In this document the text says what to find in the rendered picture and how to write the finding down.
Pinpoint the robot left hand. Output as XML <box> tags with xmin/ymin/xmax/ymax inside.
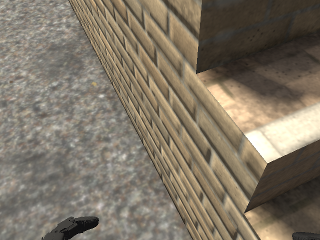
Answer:
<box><xmin>41</xmin><ymin>216</ymin><xmax>99</xmax><ymax>240</ymax></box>

